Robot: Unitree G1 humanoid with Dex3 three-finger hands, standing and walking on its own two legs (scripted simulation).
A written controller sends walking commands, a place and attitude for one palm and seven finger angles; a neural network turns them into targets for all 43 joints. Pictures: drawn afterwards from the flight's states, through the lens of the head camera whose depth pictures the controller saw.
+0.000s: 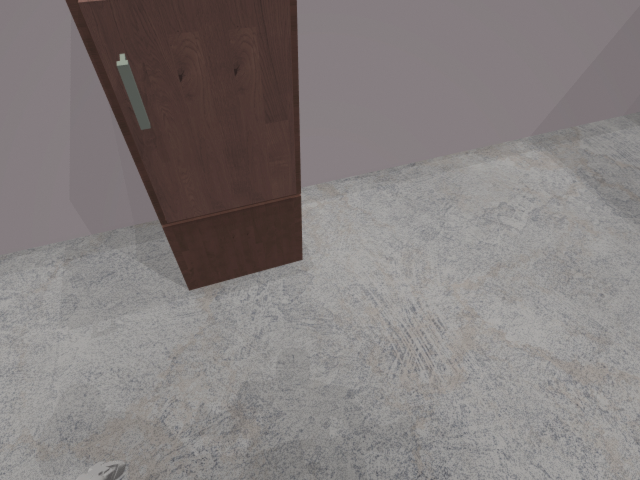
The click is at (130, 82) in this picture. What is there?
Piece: cupboard door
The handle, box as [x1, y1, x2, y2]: [116, 53, 150, 129]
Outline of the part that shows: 120,54 120,60 116,61 117,67 140,128 149,128 149,122 128,62 125,59 124,53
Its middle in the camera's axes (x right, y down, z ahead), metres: -0.40 -0.31 +0.83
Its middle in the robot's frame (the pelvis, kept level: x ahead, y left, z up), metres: +0.83 +0.45 +0.04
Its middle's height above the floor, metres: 0.81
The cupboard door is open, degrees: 0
